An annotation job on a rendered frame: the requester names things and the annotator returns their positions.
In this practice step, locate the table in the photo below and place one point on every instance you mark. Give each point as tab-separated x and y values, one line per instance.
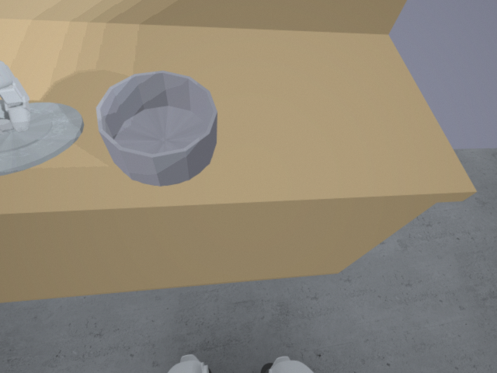
325	145

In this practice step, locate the knob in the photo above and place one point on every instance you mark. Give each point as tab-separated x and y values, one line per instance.
3	114

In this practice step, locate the robot left shin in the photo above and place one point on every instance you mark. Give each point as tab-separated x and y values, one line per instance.
189	357

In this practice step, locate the robot shin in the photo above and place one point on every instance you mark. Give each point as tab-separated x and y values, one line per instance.
189	357
280	359

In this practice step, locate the robot right shin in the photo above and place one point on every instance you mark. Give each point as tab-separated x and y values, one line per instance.
280	359

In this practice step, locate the lid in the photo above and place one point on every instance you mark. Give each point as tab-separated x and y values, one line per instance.
54	127

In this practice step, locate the pot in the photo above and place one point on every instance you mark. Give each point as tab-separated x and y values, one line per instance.
160	128

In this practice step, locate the robot left hand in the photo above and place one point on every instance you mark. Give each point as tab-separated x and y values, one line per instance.
13	94

